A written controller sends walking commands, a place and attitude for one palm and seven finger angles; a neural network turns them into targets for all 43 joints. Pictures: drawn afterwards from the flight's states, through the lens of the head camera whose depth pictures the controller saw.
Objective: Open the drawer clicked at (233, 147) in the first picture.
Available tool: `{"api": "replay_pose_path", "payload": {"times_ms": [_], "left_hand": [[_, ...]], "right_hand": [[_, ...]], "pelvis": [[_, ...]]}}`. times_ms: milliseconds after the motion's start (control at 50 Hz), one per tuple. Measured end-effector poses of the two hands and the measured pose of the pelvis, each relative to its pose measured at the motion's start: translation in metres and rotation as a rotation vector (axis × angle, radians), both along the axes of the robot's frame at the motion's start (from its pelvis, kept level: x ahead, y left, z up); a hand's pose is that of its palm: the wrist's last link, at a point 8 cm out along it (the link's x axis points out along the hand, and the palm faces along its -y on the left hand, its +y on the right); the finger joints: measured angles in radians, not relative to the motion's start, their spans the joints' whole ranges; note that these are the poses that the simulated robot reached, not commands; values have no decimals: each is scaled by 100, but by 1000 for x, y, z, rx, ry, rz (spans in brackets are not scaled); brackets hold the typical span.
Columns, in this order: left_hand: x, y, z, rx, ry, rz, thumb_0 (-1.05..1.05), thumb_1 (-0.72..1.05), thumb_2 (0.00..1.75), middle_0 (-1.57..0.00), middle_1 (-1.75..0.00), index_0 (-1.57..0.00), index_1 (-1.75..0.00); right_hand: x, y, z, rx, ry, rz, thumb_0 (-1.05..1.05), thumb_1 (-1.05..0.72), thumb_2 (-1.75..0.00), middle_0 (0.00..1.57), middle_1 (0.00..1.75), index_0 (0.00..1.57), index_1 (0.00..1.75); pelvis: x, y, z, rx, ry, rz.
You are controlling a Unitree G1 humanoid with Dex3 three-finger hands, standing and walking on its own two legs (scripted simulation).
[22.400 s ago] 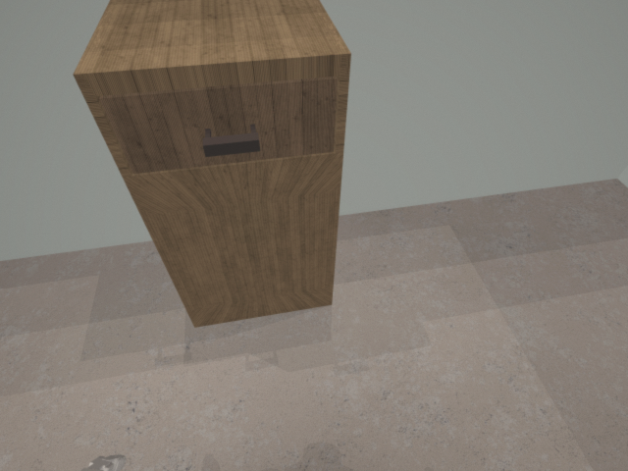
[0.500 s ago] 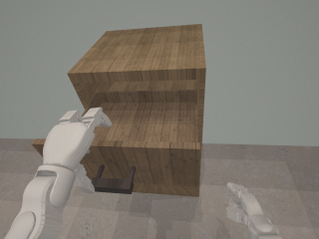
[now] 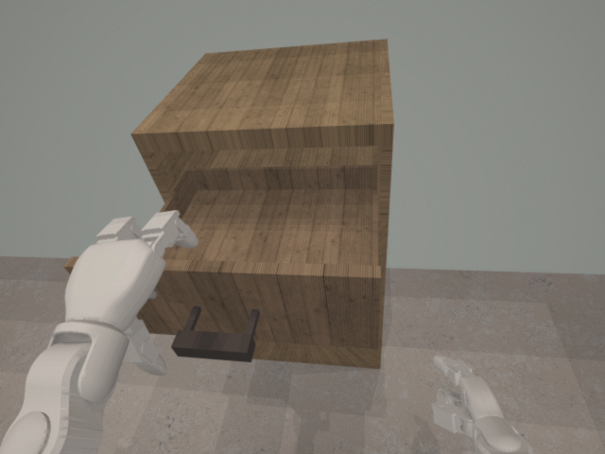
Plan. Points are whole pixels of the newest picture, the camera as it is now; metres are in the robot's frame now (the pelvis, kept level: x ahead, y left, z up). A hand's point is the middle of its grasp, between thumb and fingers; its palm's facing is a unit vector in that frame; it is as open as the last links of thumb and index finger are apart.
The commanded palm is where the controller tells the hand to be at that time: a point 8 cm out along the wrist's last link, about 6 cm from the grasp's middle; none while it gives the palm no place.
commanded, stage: draw the hand back to the body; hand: left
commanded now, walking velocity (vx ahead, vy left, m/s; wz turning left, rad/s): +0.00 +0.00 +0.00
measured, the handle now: (219, 330) +0.27 +0.18 +0.02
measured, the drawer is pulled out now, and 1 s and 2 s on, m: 0.30 0.30 0.30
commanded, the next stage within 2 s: step back with the hand held close in 1.26 s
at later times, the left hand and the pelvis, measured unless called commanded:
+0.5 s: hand (126, 283) +0.21 +0.20 +0.21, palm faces +0.36 -0.87 -0.34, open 13.2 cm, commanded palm +0.16 +0.25 +0.22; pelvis +0.02 +0.00 +0.00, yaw +1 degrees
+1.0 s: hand (91, 286) +0.21 +0.25 +0.20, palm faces +0.45 -0.80 -0.40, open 9.1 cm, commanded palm +0.16 +0.29 +0.21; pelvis +0.03 +0.01 +0.00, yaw +1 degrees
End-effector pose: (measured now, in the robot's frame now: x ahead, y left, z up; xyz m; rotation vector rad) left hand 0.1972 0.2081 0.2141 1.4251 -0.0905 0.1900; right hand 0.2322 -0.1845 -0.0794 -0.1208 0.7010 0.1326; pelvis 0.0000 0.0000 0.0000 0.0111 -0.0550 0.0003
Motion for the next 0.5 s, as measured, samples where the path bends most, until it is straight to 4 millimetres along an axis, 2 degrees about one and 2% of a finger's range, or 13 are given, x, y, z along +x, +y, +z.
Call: {"api": "replay_pose_path", "payload": {"times_ms": [280, 340, 380, 420, 500], "left_hand": [[-15, 28, -3, 20, 28, 48, 0, -49, 30, -32, -120, -32, -120], [-19, 29, -5, -498, -73, -68, 0, -48, 31, -32, -119, -33, -119], [-23, 27, -7, -735, -166, -127, 0, -46, 32, -32, -118, -32, -118], [-26, 27, -4, -865, -255, -166, 0, -43, 33, -32, -116, -32, -116], [-25, 38, 3, -947, -383, -180, 0, -34, 37, -31, -110, -31, -109]], "right_hand": [[4, -5, 3, -50, -22, -13, 1, -91, -90, 20, 30, 20, 30], [2, -4, 9, -65, -83, -36, 2, -91, -90, 20, 30, 20, 30], [-2, -3, 14, -82, -119, -54, 2, -91, -90, 20, 30, 20, 30], [-8, -3, 17, -104, -134, -64, 1, -91, -90, 20, 30, 20, 30], [-19, -5, 14, -131, -110, -74, 1, -91, -90, 20, 30, 20, 30]], "pelvis": [[4, 2, -1, -6, 12, 10], [5, 3, -1, -10, -6, 14], [8, 3, 0, -10, -12, 13], [12, 2, 1, -11, -16, 14], [18, 2, 2, -12, -23, 17]]}}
